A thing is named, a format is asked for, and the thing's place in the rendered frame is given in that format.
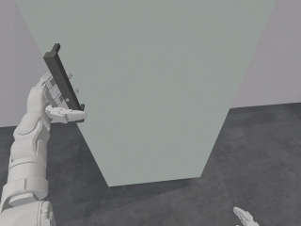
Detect handle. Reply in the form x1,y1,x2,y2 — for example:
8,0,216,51
43,43,85,123

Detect left robot forearm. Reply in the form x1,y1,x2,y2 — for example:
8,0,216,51
0,112,51,215

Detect fridge door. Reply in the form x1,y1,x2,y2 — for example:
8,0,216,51
14,0,277,186

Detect robot right hand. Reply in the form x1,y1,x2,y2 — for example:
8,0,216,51
233,206,260,226

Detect left robot upper arm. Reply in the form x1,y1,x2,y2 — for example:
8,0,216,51
0,200,56,226

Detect robot left hand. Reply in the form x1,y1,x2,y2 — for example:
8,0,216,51
26,72,87,123

